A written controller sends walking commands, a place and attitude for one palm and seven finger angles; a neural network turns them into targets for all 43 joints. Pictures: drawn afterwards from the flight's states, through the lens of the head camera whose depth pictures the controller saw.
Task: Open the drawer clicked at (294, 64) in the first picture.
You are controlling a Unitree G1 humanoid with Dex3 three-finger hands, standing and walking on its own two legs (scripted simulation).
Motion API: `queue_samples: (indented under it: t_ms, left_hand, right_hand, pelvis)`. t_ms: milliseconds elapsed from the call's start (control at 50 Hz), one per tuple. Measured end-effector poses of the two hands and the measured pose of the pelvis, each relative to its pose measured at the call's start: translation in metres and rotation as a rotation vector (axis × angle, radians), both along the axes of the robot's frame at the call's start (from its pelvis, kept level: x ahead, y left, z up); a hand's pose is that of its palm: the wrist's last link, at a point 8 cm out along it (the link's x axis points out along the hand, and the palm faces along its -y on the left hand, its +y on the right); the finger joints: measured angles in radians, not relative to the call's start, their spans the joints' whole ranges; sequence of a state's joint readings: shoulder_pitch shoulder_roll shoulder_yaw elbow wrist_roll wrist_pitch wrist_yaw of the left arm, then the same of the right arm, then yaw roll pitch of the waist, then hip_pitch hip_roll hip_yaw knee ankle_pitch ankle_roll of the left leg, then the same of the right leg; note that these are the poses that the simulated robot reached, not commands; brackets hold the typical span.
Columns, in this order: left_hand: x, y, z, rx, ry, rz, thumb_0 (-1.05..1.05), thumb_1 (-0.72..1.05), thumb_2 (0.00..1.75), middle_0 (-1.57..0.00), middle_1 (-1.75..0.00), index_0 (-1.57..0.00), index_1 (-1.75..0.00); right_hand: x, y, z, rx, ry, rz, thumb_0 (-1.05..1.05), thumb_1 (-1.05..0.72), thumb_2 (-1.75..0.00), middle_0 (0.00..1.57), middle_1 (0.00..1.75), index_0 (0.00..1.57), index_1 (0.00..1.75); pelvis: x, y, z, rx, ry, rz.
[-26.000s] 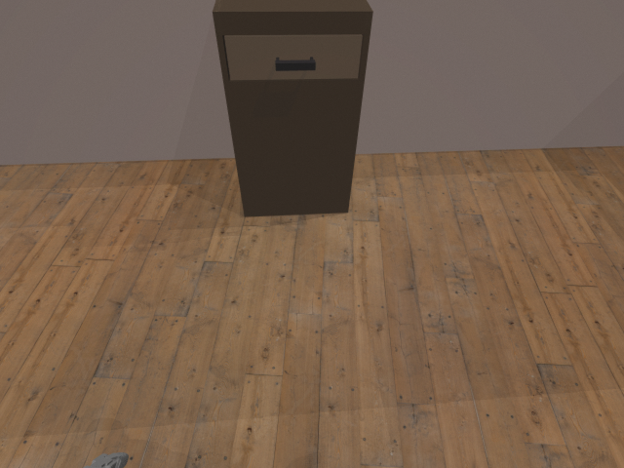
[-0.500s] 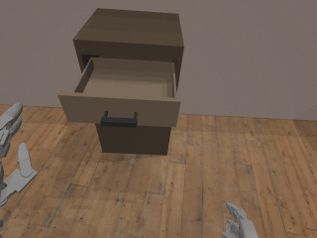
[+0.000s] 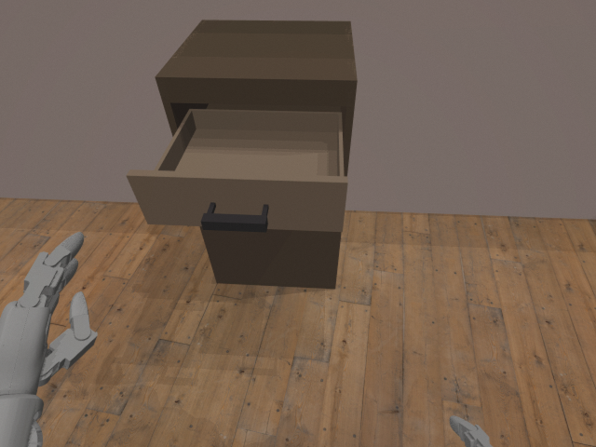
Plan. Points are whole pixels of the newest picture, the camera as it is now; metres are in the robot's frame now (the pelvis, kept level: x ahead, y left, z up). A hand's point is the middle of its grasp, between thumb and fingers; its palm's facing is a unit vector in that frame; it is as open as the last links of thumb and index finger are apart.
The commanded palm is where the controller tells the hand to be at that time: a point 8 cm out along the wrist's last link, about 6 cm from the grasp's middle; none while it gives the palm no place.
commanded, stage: let the arm hang, fingers relaxed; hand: left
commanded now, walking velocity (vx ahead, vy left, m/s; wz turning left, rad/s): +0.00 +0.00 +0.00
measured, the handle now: (236, 215) +0.56 +0.16 -0.03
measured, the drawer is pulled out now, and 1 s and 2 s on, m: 0.30 0.30 0.30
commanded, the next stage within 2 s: look to check the result in 1.04 s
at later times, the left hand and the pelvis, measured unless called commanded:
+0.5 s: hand out of the picture -0.03 +0.20 -0.15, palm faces +0.03 -0.97 -0.24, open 7.2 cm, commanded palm none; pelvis -0.01 +0.00 +0.02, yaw +0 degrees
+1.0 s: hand out of the picture -0.01 +0.18 -0.16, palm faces +0.01 -0.99 -0.17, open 7.3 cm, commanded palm none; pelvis -0.01 +0.01 +0.02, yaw -2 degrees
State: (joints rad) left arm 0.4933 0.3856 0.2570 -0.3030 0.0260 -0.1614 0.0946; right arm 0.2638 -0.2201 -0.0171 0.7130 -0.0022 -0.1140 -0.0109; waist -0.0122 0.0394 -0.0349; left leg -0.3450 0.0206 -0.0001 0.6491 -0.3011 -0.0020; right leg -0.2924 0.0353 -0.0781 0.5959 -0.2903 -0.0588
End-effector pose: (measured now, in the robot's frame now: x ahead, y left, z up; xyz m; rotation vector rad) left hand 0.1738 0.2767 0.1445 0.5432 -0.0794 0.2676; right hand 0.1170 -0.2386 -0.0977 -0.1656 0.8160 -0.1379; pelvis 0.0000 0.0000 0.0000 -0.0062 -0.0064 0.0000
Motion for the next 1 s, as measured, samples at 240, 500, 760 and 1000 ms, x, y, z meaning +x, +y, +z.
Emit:
queue_samples:
  t_ms: [240,500,760,1000]
  left_hand:
    - [-0.110,-0.065,-0.272,-0.553,1.126,0.214,-0.02,0.96,0.90,-0.20,-0.30,-0.20,-0.30]
    - [-0.209,-0.028,-0.265,-0.470,1.436,0.380,-0.01,0.94,0.90,-0.20,-0.30,-0.20,-0.30]
    - [-0.191,-0.045,-0.270,-0.493,1.411,0.317,0.00,0.91,0.90,-0.20,-0.30,-0.19,-0.30]
    - [-0.186,-0.051,-0.276,-0.511,1.420,0.291,0.01,0.92,0.90,-0.20,-0.30,-0.20,-0.30]
  right_hand:
    - [-0.062,0.006,-0.020,-0.008,0.350,-0.017,0.01,-0.91,-0.90,0.20,0.30,0.20,0.30]
    - [-0.127,0.015,-0.031,0.021,0.566,-0.088,0.01,-0.92,-0.90,0.20,0.30,0.20,0.30]
    - [-0.149,0.052,-0.038,0.107,0.605,-0.108,0.01,-0.91,-0.90,0.20,0.30,0.20,0.30]
    - [-0.166,0.059,-0.035,0.107,0.641,-0.148,0.00,-0.91,-0.90,0.20,0.30,0.20,0.30]
  pelvis:
    - [-0.004,-0.006,0.004,0.005,-0.031,0.018]
    - [-0.005,0.004,0.016,-0.005,-0.031,-0.008]
    - [-0.007,0.011,0.017,0.002,-0.041,-0.024]
    - [-0.007,0.015,0.017,0.003,-0.034,-0.030]
